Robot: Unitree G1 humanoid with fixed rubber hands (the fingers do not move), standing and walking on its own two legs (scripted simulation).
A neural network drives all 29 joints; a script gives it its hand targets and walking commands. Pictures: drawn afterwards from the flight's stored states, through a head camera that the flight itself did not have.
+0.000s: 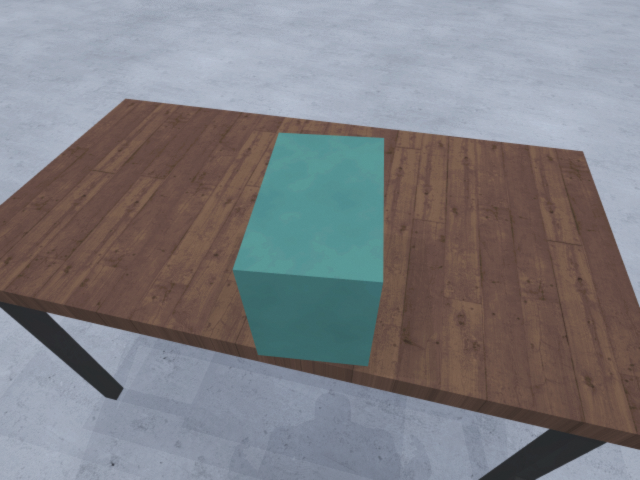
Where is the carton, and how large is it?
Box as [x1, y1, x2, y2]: [233, 133, 383, 365]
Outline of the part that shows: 279,133 233,267 233,272 258,354 367,365 382,285 383,138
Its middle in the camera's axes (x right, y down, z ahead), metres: +0.00 +0.00 +0.59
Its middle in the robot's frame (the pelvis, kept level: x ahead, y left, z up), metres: +0.45 +0.02 +0.03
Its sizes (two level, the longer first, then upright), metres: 0.279 0.167 0.211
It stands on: a table, 0.68 m high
